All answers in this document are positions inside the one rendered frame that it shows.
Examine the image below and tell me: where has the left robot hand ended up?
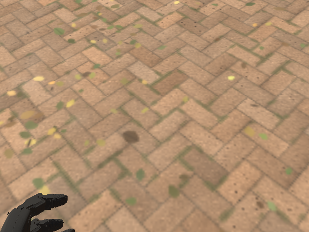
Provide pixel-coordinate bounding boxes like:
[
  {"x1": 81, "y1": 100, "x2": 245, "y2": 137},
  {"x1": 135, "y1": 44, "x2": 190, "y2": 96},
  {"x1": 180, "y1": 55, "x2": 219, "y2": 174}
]
[{"x1": 0, "y1": 192, "x2": 75, "y2": 232}]

